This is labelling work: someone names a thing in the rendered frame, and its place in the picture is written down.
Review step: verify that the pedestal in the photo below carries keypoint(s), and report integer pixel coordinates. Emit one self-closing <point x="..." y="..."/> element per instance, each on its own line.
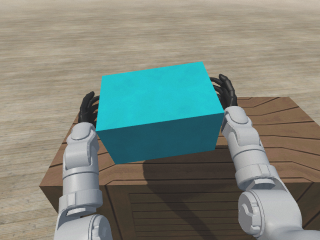
<point x="195" y="196"/>

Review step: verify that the carton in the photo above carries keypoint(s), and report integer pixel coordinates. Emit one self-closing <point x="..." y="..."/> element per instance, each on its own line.
<point x="159" y="112"/>

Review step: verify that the right robot upper arm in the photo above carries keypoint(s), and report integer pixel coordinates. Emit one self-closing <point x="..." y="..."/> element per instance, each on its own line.
<point x="272" y="214"/>

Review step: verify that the left robot upper arm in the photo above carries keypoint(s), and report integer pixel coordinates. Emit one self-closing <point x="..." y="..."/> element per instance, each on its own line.
<point x="93" y="227"/>

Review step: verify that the left robot hand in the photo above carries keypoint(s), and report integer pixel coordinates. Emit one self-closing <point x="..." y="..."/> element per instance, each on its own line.
<point x="87" y="108"/>

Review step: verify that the right robot hand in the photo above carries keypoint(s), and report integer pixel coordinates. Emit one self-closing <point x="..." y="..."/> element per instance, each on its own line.
<point x="226" y="91"/>

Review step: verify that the left robot forearm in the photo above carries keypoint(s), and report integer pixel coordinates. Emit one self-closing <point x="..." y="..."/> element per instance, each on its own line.
<point x="80" y="175"/>

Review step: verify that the right robot forearm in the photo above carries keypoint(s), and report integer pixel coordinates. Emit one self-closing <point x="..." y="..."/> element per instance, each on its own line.
<point x="253" y="169"/>

